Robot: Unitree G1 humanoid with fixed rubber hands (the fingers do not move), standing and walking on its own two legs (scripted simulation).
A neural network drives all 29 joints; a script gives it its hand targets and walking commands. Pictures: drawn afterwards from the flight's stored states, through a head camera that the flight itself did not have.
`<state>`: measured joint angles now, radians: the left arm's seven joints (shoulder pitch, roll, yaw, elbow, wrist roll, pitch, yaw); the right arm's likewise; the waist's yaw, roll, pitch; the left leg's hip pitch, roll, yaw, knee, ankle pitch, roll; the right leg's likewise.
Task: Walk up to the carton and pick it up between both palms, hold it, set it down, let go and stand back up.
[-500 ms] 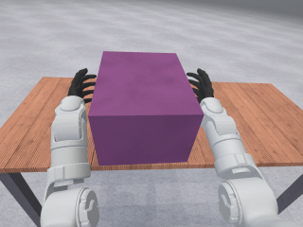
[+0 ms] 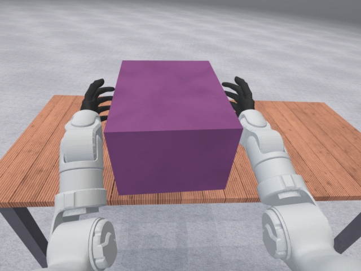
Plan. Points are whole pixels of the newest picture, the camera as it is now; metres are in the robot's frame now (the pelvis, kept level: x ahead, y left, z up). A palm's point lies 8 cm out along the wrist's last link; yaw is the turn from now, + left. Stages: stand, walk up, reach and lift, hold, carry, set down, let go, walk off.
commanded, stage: hold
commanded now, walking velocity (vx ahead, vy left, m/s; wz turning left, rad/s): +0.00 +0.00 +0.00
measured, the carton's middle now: (169, 119) +0.42 +0.00 +0.19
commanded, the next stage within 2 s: none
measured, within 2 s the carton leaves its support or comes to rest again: neither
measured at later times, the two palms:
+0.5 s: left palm (89, 107) +0.37 +0.16 +0.25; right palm (249, 102) +0.37 -0.16 +0.27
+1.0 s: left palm (86, 106) +0.37 +0.17 +0.25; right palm (247, 96) +0.38 -0.15 +0.28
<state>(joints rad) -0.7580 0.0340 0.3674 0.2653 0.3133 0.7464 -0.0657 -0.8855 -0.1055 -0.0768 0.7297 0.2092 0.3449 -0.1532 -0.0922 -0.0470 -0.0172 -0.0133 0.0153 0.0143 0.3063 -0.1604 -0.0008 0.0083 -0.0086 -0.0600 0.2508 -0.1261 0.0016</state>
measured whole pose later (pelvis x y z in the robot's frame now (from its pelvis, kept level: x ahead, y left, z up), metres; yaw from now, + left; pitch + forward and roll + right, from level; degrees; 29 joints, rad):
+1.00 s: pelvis +0.01 -0.01 +0.00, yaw +1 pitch -7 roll -1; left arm -0.76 0.06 0.35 0.20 0.28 0.85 -0.09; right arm -0.93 -0.15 -0.02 0.64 0.29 0.51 -0.21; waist -0.10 -0.03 -0.09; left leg -0.03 0.02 -0.01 0.33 -0.18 -0.01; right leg 0.00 0.00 -0.06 0.26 -0.14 0.00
